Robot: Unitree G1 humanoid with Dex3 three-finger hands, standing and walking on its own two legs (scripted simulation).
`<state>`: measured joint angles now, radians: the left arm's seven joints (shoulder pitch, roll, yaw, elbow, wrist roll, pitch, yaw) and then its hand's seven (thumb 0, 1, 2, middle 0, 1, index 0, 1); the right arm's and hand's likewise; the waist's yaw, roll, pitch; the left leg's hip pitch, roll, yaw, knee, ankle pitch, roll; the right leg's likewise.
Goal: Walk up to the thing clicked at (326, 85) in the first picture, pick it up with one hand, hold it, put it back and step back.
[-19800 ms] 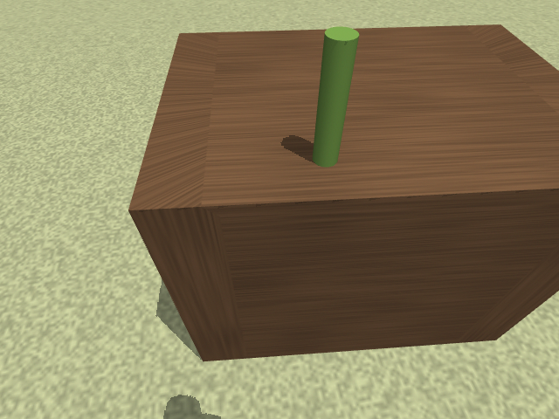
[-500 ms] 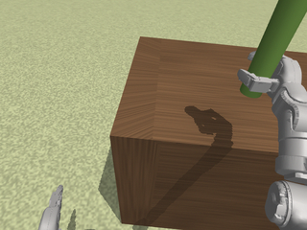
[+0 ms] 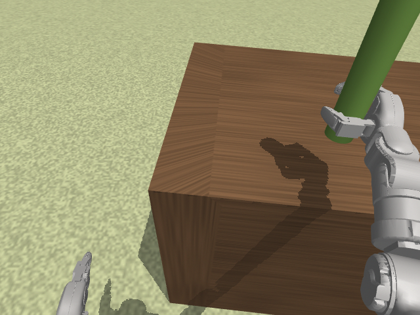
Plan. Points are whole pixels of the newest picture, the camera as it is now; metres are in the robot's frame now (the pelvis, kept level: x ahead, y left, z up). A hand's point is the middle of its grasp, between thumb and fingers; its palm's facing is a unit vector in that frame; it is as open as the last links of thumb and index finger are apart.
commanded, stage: crouch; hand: right
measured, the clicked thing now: (366, 75) +0.44 -0.19 +0.28
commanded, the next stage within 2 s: lower in 0.08 s
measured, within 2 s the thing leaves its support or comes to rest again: rests again in 1.44 s
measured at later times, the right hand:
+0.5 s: hand (329, 133) +0.44 -0.19 +0.15, palm faces +0.18 +0.98 -0.01, open 7.5 cm
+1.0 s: hand (324, 143) +0.45 -0.19 +0.12, palm faces +0.17 +0.99 +0.00, open 7.5 cm
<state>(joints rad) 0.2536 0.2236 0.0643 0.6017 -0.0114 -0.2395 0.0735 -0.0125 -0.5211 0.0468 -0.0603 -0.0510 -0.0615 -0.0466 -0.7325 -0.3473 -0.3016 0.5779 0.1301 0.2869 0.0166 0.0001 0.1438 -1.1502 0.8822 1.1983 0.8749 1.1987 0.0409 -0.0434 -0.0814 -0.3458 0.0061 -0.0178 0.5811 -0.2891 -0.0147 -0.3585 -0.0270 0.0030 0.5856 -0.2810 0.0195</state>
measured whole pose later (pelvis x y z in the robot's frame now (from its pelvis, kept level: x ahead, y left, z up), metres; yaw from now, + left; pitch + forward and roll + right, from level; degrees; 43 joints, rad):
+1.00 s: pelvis -0.01 +0.00 -0.01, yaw +1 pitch +8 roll +1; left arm 0.26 0.21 0.05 0.50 -0.01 -0.15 0.06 -0.01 -0.52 0.05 -0.06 -0.04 -0.05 -0.04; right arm -0.71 -0.35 -0.32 0.85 0.11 -0.10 0.02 0.00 0.14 -1.15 0.88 1.21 0.87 1.21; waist 0.09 -0.01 -0.07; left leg -0.49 0.00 -0.03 0.66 -0.30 -0.02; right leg -0.51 -0.03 0.00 0.68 -0.31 0.01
